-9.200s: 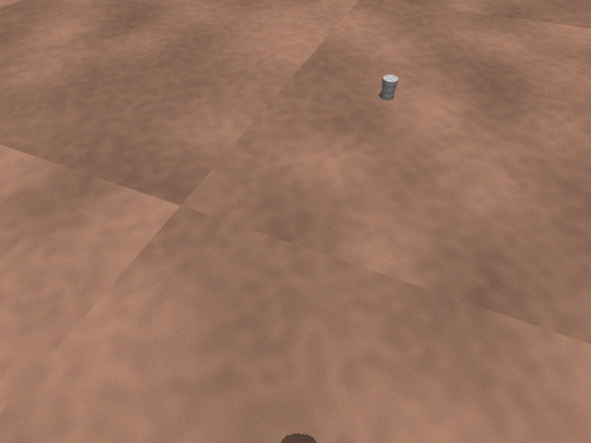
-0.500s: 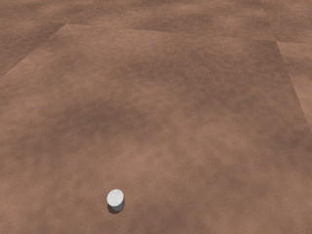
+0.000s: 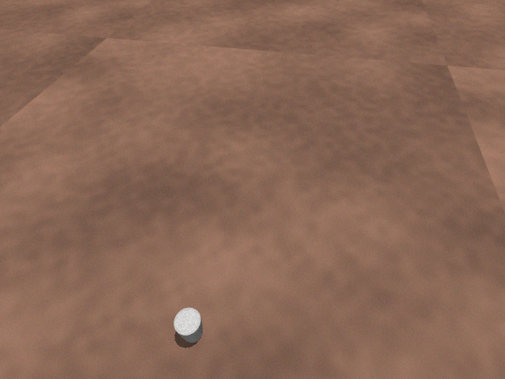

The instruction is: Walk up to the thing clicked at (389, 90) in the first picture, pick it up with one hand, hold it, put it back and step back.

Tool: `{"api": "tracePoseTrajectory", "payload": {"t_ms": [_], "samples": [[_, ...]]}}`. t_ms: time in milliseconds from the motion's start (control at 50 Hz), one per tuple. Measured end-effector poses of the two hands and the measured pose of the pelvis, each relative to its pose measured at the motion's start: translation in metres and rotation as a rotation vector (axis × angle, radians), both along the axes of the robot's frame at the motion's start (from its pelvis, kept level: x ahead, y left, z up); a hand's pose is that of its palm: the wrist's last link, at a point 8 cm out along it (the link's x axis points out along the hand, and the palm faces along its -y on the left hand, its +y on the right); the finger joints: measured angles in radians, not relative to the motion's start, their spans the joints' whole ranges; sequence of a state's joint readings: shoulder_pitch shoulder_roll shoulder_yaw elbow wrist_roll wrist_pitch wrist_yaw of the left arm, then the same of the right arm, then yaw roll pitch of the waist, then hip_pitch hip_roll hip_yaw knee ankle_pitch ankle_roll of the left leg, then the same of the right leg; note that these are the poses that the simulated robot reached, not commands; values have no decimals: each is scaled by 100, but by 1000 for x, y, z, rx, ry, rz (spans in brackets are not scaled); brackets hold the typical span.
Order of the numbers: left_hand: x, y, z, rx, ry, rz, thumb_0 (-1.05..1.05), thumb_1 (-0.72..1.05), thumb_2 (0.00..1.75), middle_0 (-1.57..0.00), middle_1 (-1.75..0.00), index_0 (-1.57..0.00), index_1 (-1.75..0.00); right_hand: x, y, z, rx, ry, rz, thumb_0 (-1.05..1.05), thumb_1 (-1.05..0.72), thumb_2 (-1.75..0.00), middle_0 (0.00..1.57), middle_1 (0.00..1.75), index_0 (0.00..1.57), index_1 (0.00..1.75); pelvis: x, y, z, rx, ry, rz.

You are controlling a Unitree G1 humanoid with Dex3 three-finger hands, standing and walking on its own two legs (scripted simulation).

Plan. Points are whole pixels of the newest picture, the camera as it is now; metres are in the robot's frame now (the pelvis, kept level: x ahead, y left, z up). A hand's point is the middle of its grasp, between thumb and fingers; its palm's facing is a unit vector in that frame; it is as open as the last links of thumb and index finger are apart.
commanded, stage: stand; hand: left
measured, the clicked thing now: (190, 327) +0.44 +0.26 -0.72
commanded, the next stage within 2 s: walk up in 0.32 s
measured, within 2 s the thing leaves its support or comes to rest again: neither
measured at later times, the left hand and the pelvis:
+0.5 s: hand out of the picture +0.07 +0.28 -0.16, palm faces -0.01 -0.93 -0.37, open 7.3 cm; pelvis -0.03 +0.02 -0.01, yaw -1 degrees
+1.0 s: hand out of the picture -0.02 +0.34 -0.18, palm faces -0.08 -0.93 -0.36, open 7.3 cm; pelvis -0.12 +0.08 -0.02, yaw -4 degrees
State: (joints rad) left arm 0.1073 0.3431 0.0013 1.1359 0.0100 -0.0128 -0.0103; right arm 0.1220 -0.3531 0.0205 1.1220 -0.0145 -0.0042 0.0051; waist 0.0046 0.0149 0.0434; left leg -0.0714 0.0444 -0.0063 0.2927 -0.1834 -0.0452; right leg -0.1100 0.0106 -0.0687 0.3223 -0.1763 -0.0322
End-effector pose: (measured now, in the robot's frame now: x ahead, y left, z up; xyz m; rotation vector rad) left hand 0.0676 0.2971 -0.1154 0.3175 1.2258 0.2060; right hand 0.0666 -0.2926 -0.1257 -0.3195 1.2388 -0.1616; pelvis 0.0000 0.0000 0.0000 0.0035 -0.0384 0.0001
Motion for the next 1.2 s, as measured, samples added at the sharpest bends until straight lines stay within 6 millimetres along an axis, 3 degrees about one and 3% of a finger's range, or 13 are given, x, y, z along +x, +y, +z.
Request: {"api": "tracePoseTrajectory", "payload": {"t_ms": [340,460,600,700,800,940,1060,1200], "samples": [[0,3,-1,-1,2,6,0,91,90,-20,-30,-20,-30,-2,0,1,-5,8,-8,0,-91,-90,20,30,20,30,-1,2,0,-2,4,-1],[-6,17,-7,20,-1,26,0,91,90,-20,-30,-21,-30,-9,-4,-3,-31,23,-24,0,-91,-90,20,30,20,30,-24,9,-7,-5,5,-9],[-7,47,-19,31,-24,-28,0,91,90,-20,-30,-21,-30,-43,8,-1,-89,58,-33,0,-91,-90,20,30,20,30,-52,39,-17,0,30,-3],[-5,72,-40,4,-77,-31,0,91,90,-20,-30,-20,-30,-80,33,-2,-139,90,-27,0,-91,-90,20,30,20,30,-75,64,-30,13,8,-5],[-24,78,-34,-22,-46,-29,0,91,90,-20,-30,-20,-30,-110,60,13,-120,110,-40,0,-91,-90,20,30,20,30,-88,76,-15,-40,20,5],[-70,88,-31,-6,10,-44,0,91,90,-20,-30,-20,-30,-112,70,16,-118,12,-60,1,-90,-90,21,30,21,30,-110,83,-13,-24,23,-44],[-102,86,-29,37,38,-78,0,91,90,-20,-30,-20,-30,-118,62,4,-93,-96,-62,0,-90,-90,21,30,21,30,-139,77,-22,-2,1,-85],[-136,63,-13,59,-25,-96,0,91,90,-20,-30,-20,-30,-146,35,-15,-54,-140,-81,0,-90,-90,21,30,20,30,-176,56,-30,-20,-22,-83]]}}
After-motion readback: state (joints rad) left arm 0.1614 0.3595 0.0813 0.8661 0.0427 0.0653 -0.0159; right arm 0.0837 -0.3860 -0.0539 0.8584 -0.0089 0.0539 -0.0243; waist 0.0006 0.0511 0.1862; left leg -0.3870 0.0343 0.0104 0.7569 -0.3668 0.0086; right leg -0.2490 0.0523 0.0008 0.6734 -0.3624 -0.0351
